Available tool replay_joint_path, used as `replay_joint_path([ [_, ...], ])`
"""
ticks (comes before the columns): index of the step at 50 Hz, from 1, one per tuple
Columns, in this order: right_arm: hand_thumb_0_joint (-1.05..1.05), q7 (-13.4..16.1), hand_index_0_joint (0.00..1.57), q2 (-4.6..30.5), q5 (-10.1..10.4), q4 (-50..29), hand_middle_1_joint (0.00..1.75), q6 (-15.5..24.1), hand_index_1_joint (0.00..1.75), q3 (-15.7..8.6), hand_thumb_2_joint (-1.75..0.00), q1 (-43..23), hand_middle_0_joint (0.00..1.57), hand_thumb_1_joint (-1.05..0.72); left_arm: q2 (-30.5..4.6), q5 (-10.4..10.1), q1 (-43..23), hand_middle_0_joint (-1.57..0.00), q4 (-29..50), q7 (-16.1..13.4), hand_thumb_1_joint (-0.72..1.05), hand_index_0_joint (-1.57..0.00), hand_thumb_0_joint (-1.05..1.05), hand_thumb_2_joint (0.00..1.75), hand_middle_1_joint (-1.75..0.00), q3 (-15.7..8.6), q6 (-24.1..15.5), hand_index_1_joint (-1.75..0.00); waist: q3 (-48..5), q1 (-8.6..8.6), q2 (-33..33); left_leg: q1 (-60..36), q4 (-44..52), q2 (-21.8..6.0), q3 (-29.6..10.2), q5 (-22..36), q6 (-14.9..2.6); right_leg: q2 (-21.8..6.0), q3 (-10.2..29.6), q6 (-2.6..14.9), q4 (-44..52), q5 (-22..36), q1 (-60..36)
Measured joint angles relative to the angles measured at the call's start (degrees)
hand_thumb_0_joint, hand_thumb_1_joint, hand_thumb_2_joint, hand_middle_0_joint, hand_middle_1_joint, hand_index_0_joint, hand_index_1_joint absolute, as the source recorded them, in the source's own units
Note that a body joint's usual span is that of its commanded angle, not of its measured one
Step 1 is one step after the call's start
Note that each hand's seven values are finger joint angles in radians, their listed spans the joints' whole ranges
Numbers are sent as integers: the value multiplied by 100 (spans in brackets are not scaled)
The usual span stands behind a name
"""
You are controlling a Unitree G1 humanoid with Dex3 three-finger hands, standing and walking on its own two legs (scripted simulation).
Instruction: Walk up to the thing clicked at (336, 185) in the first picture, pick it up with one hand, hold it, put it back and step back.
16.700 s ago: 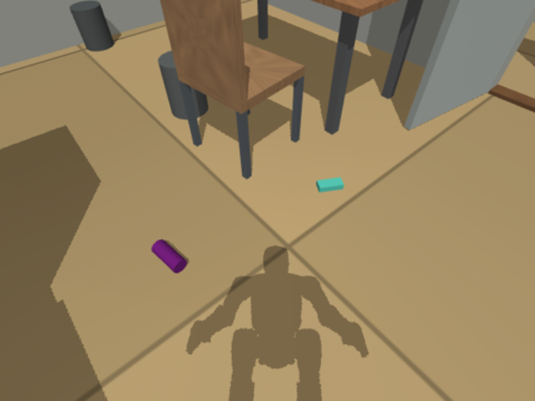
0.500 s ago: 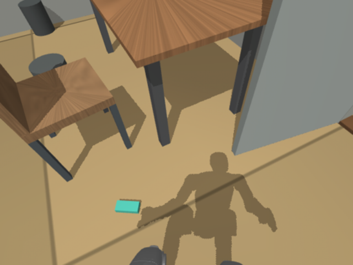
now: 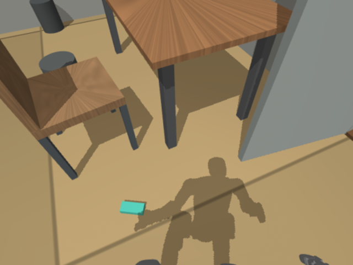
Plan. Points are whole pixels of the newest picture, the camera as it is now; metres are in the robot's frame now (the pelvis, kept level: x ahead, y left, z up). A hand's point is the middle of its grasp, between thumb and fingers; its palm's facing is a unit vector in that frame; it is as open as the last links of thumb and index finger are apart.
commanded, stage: walk up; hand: left
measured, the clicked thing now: (132, 208) +0.49 +0.29 -0.73
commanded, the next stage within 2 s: stand in 1.08 s
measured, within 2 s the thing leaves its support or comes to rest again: neither
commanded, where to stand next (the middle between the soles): +0.08 +0.02 m, yaw -1 degrees
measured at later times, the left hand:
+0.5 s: hand out of the picture +0.11 +0.26 -0.12, palm faces -0.03 -0.93 -0.37, open 7.4 cm
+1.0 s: hand out of the picture +0.11 +0.26 -0.12, palm faces -0.04 -0.93 -0.36, open 7.4 cm
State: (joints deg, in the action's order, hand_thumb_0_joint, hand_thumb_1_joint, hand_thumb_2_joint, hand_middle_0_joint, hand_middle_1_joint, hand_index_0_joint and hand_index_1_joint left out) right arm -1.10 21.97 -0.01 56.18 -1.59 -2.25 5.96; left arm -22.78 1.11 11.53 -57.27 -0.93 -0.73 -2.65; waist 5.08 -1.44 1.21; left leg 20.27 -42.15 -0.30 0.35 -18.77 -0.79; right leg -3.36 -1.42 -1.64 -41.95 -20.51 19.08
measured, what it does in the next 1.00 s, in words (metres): stands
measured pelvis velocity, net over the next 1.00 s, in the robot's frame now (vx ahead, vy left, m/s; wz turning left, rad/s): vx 0.02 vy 0.00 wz -0.02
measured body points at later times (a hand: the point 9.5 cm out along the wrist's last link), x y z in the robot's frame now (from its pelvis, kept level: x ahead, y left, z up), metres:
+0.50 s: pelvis +0.01 +0.00 +0.03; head +0.02 +0.00 +0.48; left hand +0.11 +0.31 -0.09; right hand +0.12 -0.30 -0.10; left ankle +0.03 +0.12 -0.71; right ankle +0.02 -0.14 -0.71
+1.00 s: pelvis +0.02 +0.00 +0.03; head +0.04 +0.00 +0.48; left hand +0.11 +0.31 -0.10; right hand +0.09 -0.30 -0.10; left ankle +0.03 +0.12 -0.71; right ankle +0.02 -0.14 -0.71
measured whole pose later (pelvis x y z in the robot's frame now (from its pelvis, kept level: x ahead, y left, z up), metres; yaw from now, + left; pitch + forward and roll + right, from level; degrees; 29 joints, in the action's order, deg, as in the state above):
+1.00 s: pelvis +0.02 +0.00 +0.03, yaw -1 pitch -2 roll +0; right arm -1.4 20.4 -0.4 66.0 -1.4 -1.9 4.5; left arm -20.6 0.8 4.7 -65.7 0.0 -0.1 -1.4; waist 3.3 -0.1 0.4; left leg 8.4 -20.3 0.0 1.4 -10.3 -0.4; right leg -2.9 -0.4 -2.4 -19.7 -10.5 7.6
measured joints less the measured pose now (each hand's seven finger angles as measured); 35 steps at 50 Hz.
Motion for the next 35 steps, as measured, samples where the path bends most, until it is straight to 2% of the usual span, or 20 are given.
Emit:
replay_joint_path([
  [4, 1, -33, 20, -42, -35, 210, 30, 44, 30, 35, -90, 43, 20, -91, 26, -65, -146, -21, -133, 37, 90, -21, 1, 90, -30, 31, 51, -30, -23, 7, -24, -127, 202, -34, 30, -15, -10, 84, 74, 66, 322, 138, -158],
  [8, 1, -41, 20, -129, -32, 422, 30, 2, 30, 99, -90, 13, 20, -91, 3, -93, -266, -21, -267, 54, 90, -21, 1, 90, -30, 55, 12, -30, -38, 35, -75, -291, 515, -75, 5, 114, 24, 128, 45, -21, 757, 355, -377],
  [17, 1, -34, 20, -146, 25, 695, 30, 36, 30, 106, -90, -237, 20, -91, 60, -115, -586, -21, -562, 49, 91, -21, 1, 90, -30, 127, 20, -30, -53, 87, -102, -686, 1244, -27, 35, 463, 39, 87, 54, -44, 1397, 656, -728],
  [25, 1, -36, 20, -108, 15, 845, 30, 32, 30, 75, -90, -408, 20, -91, 139, -87, -777, -21, -700, 73, 91, -21, 1, 90, -30, 135, 62, -30, -167, 97, -71, -960, 1743, 4, 76, 705, 41, 62, 84, -56, 1810, 863, -950],
  [35, 1, -48, 20, -119, -16, 934, 30, 54, 30, 74, -90, -312, 20, -91, 174, -41, -772, -21, -810, 113, 91, -21, 1, 90, -30, 91, 79, -30, -219, 105, -67, -1120, 2098, 8, 98, 863, 55, 63, 97, -55, 2119, 1004, -1080],
])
